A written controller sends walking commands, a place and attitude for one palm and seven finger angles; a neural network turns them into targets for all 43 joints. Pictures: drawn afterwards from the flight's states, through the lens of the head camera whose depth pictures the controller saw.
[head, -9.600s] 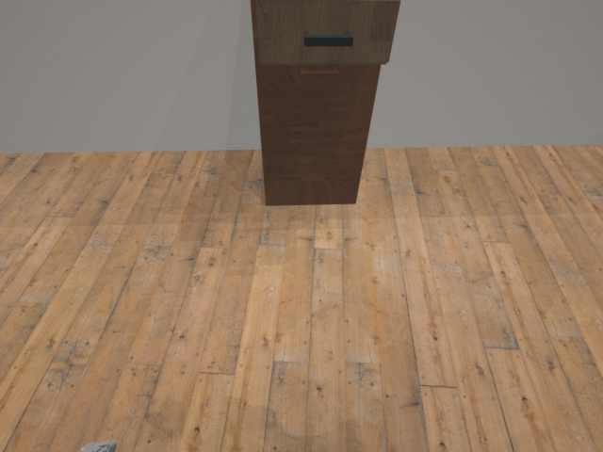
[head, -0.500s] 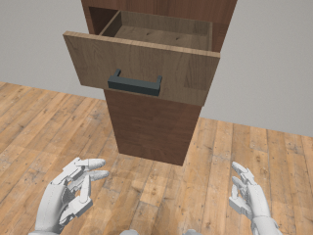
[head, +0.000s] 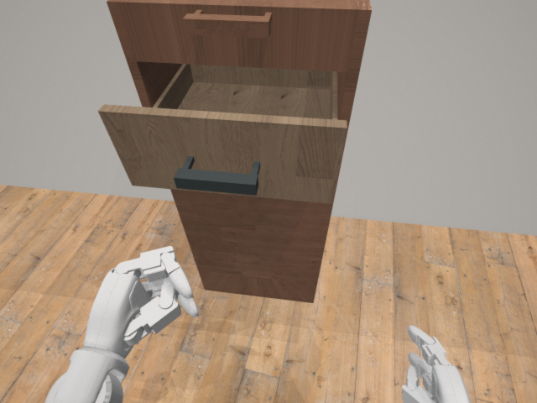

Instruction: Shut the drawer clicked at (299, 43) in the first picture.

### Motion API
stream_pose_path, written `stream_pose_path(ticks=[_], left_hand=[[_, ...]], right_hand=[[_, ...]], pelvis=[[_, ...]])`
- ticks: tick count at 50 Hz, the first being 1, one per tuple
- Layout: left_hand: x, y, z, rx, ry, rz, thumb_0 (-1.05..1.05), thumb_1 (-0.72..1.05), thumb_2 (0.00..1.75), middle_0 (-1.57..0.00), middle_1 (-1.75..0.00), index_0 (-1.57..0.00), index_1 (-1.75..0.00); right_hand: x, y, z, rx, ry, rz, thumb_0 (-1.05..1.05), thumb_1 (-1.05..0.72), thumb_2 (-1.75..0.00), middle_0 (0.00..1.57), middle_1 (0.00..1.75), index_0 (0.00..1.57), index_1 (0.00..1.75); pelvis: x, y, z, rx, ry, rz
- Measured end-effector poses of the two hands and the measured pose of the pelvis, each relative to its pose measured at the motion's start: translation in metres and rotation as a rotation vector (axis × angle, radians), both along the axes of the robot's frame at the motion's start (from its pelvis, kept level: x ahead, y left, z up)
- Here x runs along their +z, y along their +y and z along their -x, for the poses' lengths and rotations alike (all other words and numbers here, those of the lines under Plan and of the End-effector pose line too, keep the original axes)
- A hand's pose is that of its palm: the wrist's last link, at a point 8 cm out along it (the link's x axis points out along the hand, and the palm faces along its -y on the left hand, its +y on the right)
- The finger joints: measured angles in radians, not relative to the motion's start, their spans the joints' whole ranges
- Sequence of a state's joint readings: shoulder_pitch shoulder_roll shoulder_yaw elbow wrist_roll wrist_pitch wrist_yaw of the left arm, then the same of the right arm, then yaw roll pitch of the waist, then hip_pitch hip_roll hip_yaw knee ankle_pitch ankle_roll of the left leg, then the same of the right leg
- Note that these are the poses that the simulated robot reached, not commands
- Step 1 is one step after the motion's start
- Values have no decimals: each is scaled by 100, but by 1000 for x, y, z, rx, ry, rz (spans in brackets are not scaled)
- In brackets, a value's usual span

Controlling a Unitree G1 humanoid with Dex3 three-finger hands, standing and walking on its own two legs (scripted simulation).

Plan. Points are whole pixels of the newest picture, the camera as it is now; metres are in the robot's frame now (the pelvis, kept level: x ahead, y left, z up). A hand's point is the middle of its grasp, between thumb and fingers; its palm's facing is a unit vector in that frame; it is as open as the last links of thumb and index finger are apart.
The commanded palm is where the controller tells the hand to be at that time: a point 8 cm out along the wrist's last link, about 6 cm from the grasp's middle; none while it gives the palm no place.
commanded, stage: raise the hand and make a fist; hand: left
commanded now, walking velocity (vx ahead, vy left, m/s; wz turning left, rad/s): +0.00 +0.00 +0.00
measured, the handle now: (219, 172) +0.44 +0.11 +0.11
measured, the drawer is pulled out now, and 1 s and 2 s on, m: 0.17 0.17 0.17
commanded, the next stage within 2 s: bring the fist close to the handle in 0.84 s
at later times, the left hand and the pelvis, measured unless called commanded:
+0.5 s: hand (175, 227) +0.25 +0.12 +0.22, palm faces -0.10 -0.99 -0.09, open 3.2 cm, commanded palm +0.23 +0.16 +0.21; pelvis +0.00 +0.00 +0.02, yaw +0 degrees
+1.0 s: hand (187, 233) +0.25 +0.10 +0.21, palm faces -0.09 -0.99 -0.07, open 3.3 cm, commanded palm +0.23 +0.15 +0.21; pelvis -0.02 -0.01 +0.03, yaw +0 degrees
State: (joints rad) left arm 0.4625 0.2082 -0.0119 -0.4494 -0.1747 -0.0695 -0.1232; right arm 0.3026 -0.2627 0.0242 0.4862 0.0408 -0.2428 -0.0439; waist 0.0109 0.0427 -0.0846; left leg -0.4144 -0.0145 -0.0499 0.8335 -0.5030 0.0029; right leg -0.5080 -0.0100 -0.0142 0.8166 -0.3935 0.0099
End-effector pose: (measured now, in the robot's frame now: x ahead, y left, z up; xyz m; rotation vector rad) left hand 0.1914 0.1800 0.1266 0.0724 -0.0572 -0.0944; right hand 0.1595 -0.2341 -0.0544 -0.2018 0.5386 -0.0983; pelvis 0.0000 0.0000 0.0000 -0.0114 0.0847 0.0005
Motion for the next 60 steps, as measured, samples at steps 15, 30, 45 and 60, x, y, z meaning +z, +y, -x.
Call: stream_pose_path(ticks=[15,30,45,60], left_hand=[[57,-5,-27,-17,-58,-18,1,90,90,-136,-155,-136,-154],[86,-14,-46,-24,-38,14,1,90,90,-140,-160,-140,-159],[84,-18,-38,2,-43,1,1,90,90,-141,-160,-140,-159],[59,-23,-62,7,25,28,1,90,90,-141,-160,-140,-159]], right_hand=[[26,37,-36,105,-87,-75,1,-90,-90,21,30,20,30],[26,27,-28,82,-11,-75,1,-90,-90,21,30,20,30],[26,20,-18,69,6,-57,1,-90,-90,20,30,20,30],[19,18,-7,51,46,-55,1,-90,-90,21,30,20,30]], pelvis=[[17,-2,0,7,-87,-6],[26,-6,6,-5,-130,-16],[28,-9,14,-2,-152,-15],[27,-11,16,-6,-139,-17]])
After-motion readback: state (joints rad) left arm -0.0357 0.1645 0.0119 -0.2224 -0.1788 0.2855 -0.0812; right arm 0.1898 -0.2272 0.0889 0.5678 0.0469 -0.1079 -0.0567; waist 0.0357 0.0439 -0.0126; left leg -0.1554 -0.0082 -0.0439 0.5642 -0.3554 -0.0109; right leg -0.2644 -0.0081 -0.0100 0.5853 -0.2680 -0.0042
